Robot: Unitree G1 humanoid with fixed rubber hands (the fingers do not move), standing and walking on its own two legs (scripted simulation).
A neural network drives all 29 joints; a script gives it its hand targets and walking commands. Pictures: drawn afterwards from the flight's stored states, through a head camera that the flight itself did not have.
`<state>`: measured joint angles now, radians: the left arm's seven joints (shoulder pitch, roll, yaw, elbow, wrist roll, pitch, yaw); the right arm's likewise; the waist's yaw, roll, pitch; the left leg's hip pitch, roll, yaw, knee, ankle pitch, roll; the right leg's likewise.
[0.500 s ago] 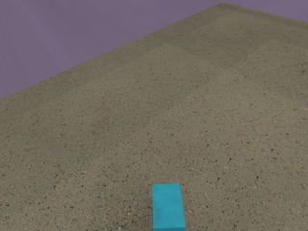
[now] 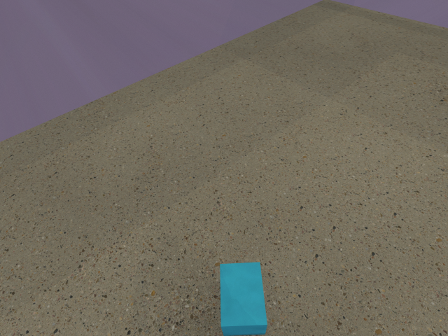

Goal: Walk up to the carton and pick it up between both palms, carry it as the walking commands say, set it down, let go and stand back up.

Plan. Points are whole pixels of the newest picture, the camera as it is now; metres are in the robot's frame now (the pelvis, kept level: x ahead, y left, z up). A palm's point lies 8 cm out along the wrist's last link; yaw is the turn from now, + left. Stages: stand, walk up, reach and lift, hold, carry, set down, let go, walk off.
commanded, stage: reach and lift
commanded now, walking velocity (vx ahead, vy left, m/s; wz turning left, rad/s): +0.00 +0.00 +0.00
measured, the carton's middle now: (242, 298) +0.40 +0.00 -0.70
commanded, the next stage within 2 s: none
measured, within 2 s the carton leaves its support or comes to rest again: neither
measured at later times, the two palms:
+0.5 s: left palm out of the picture +0.13 +0.23 -0.15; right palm out of the picture +0.10 -0.20 -0.17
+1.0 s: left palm (152, 303) +0.24 +0.21 -0.18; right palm (325, 303) +0.24 -0.18 -0.19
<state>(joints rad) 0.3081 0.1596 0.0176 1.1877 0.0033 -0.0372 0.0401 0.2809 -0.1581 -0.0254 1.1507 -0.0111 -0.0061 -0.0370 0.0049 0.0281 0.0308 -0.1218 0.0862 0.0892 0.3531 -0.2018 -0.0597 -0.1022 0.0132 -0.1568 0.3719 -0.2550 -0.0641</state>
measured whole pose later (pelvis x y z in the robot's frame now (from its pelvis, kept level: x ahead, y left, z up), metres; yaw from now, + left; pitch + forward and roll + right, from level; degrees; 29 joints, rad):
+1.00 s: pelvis -0.10 +0.05 -0.09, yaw -5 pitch +20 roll +1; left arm -0.45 0.05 0.17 0.52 -0.01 0.47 0.12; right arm -0.59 -0.21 -0.17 0.74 -0.06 0.43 0.06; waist 0.04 0.00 0.06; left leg -1.05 0.01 0.04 1.04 -0.34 0.00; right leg -1.07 -0.03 -0.03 1.07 -0.35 -0.02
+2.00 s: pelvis -0.09 +0.05 -0.17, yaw -5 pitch +50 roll +2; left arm -1.01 0.06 0.40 0.79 0.09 0.07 0.12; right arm -1.14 -0.20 -0.33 0.97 -0.11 0.06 -0.03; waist 0.04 -0.02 -0.10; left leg -1.75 0.02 0.05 1.28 -0.39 0.00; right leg -1.78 -0.02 -0.01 1.30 -0.39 -0.02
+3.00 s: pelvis -0.14 +0.05 -0.40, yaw -3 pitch +39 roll +3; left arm -1.45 0.27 0.13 1.16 -0.23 0.01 0.15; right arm -1.51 -0.39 0.03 1.24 0.23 0.02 -0.10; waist 0.03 0.02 0.35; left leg -2.27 0.02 0.03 2.12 -0.53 -0.01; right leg -2.30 -0.04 0.00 2.15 -0.53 -0.04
